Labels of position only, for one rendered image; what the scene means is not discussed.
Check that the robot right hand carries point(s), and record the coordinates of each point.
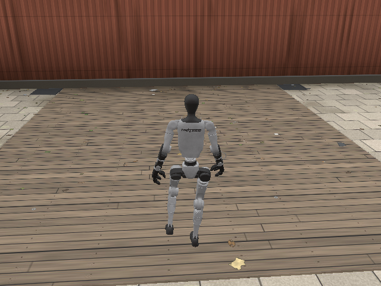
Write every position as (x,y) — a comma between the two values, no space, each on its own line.
(216,167)

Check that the robot left upper arm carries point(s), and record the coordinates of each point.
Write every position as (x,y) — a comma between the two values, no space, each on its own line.
(172,125)

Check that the robot shin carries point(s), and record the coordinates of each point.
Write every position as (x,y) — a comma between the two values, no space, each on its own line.
(197,218)
(171,205)

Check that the robot left shin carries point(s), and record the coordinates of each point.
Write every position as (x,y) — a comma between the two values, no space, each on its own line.
(171,205)

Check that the robot left forearm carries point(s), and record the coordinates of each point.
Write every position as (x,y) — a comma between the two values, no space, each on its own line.
(160,159)

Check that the robot right shin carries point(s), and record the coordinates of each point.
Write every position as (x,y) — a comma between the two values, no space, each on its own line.
(197,218)

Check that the robot right forearm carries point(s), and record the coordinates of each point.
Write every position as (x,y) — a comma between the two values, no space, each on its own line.
(218,157)

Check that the robot right upper arm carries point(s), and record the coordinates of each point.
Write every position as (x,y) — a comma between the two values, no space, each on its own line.
(209,125)

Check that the robot left hand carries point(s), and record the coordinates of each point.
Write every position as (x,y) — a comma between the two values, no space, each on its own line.
(155,176)

